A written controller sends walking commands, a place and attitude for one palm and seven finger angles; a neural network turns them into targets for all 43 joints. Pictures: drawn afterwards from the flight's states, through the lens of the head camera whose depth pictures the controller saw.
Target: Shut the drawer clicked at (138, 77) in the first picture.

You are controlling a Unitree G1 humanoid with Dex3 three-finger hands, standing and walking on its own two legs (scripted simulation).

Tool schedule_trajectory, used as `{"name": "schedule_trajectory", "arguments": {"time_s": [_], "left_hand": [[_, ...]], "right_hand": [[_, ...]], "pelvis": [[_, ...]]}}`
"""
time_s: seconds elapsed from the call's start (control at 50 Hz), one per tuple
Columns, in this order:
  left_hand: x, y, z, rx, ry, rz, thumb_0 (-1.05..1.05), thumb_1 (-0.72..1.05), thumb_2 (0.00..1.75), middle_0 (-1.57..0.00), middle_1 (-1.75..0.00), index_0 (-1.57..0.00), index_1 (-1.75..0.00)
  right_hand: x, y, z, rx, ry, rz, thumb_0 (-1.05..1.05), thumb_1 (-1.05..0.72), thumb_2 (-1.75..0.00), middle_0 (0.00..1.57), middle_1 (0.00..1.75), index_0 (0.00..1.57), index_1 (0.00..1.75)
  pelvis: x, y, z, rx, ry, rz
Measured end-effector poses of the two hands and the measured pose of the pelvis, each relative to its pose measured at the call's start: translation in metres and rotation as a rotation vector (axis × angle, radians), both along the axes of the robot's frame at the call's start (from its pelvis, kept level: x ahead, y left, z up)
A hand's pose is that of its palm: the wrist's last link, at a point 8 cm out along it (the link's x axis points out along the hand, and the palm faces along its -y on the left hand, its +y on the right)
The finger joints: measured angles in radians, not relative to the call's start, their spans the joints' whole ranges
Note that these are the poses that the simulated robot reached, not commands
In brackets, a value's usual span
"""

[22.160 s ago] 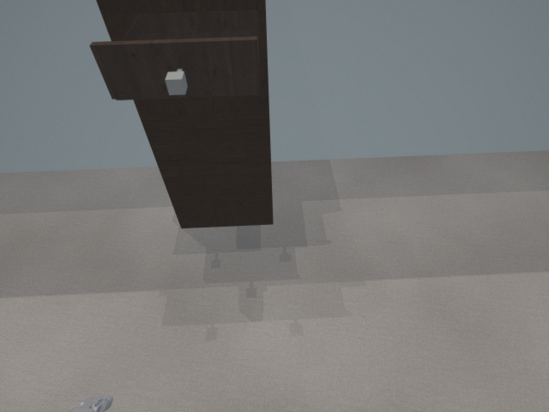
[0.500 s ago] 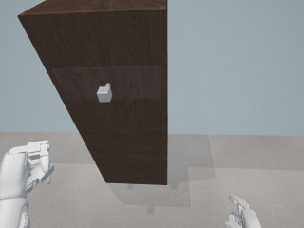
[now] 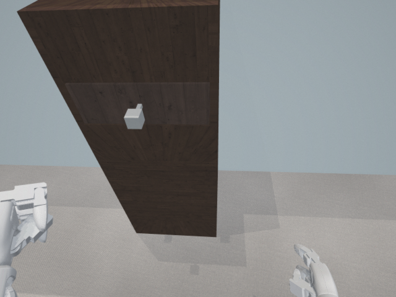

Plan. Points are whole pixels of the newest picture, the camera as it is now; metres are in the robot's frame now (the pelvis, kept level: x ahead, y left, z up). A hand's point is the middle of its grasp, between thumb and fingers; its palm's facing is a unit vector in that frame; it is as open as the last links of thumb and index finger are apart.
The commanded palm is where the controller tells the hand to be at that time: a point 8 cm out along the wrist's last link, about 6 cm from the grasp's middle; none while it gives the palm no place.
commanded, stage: step back with the hand held close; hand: left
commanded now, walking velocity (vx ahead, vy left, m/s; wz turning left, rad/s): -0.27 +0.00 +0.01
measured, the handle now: (136, 114) +0.54 +0.23 +0.08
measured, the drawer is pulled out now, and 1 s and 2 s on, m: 0.00 0.00 0.00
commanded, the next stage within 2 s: stop stepping back and stand still in 1.08 s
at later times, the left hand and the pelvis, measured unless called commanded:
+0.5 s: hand (10, 258) +0.13 +0.27 +0.15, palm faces +0.30 -0.81 -0.50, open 3.3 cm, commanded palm +0.07 +0.31 +0.17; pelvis -0.06 +0.04 -0.01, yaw +0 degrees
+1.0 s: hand out of the picture +0.06 +0.32 +0.17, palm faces +0.38 -0.82 -0.43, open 3.3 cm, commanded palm -0.01 +0.35 +0.17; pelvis -0.13 +0.07 -0.01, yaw +1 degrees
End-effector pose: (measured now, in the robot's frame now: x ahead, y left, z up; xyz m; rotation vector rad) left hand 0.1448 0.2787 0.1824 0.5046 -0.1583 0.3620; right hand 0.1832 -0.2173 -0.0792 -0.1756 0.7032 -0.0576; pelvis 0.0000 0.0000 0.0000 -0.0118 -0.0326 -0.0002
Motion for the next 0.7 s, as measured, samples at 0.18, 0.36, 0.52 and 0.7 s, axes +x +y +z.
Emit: {"name": "schedule_trajectory", "arguments": {"time_s": [0.18, 0.36, 0.52, 0.7], "left_hand": [[-0.004, 0.004, -0.012, 0.023, 0.108, -0.060, 0.02, 0.89, 0.90, -1.41, -1.60, -1.41, -1.60], [-0.027, 0.020, -0.009, 0.039, 0.063, -0.075, 0.02, 0.89, 0.90, -1.41, -1.60, -1.41, -1.60], [-0.056, 0.033, -0.007, 0.073, 0.014, -0.076, 0.02, 0.89, 0.90, -1.41, -1.60, -1.41, -1.60], [-0.100, 0.045, -0.005, 0.075, -0.025, -0.015, 0.02, 0.89, 0.90, -1.41, -1.60, -1.41, -1.60]], "right_hand": [[-0.032, -0.014, -0.007, -0.030, 0.087, -0.102, 0.01, -0.91, -0.90, 0.20, 0.30, 0.20, 0.30], [-0.067, -0.002, -0.006, -0.056, 0.103, -0.123, 0.01, -0.91, -0.90, 0.20, 0.30, 0.19, 0.30], [-0.088, 0.017, -0.003, -0.067, 0.047, -0.093, 0.01, -0.91, -0.90, 0.20, 0.30, 0.20, 0.30], [-0.105, 0.032, -0.011, -0.073, 0.058, -0.020, 0.01, -0.90, -0.90, 0.20, 0.30, 0.20, 0.30]], "pelvis": [[-0.014, 0.013, -0.001, -0.001, 0.042, -0.017], [-0.040, 0.025, -0.004, -0.015, 0.048, -0.019], [-0.067, 0.037, -0.009, -0.024, 0.048, -0.003], [-0.092, 0.041, -0.012, -0.036, 0.048, 0.040]]}}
